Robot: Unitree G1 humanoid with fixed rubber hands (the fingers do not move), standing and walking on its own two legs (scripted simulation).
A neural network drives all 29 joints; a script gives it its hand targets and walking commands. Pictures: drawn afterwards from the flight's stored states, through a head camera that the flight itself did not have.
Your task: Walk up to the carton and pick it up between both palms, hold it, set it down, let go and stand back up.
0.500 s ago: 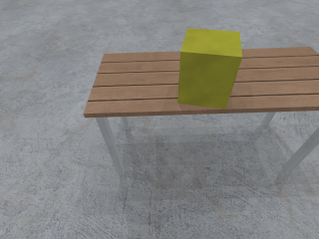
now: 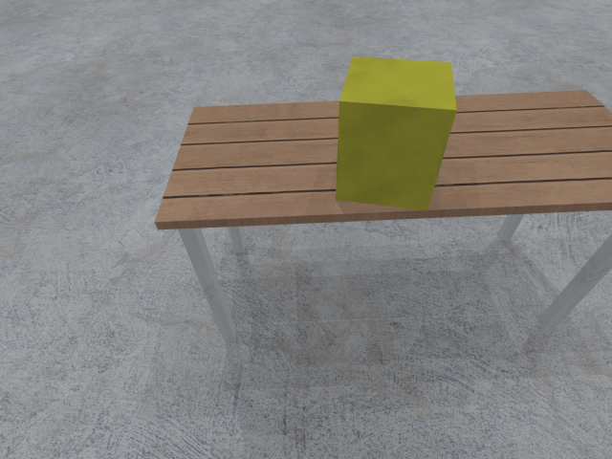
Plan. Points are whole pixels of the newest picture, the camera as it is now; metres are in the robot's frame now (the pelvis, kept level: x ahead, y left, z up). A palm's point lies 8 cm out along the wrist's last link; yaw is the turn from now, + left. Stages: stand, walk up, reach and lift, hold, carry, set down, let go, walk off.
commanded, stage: walk up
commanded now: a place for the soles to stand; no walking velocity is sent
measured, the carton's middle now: (390, 134) +0.77 -0.17 +0.00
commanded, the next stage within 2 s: none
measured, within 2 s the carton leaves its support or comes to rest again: neither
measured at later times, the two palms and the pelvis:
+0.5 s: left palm out of the picture +0.14 +0.29 -0.15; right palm (599, 453) +0.17 -0.36 -0.10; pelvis +0.09 -0.03 -0.04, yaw -3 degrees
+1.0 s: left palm (194, 339) +0.35 +0.21 -0.11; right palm out of the picture +0.24 -0.45 -0.14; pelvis +0.22 -0.11 -0.04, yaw -6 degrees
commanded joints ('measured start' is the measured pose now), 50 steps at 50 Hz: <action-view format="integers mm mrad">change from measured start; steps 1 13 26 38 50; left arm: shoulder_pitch -90 154 195 108 204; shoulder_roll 228 375 354 305 371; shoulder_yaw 83 148 101 130 142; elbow -157 -296 -315 -328 -348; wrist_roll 17 6 -12 4 -13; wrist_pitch -7 -45 -35 -28 -85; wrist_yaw -40 -38 -25 -84 -21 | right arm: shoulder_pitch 145 82 295 187 289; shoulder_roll -350 -322 -435 -419 -319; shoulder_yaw -114 -107 -150 -145 -99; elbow -79 -266 -320 -375 -304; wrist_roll -9 3 17 -5 9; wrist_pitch -47 -64 -101 -101 -79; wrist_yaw -10 12 -2 6 14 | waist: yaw -85 33 -42 5 35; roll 125 -66 91 200 -175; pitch -1 67 49 85 28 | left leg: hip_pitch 143 -578 10 -330 -550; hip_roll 265 18 377 264 59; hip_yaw -327 -148 -623 -214 -118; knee -127 842 -57 -15 746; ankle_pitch -426 -257 -396 -392 -239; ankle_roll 203 49 290 243 45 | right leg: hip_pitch -405 -78 -660 -306 -126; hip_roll -33 -350 -35 -85 -334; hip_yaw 25 556 183 -23 306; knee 284 -189 862 444 15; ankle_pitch -250 -491 -225 -132 -8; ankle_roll -40 -265 -39 -35 -269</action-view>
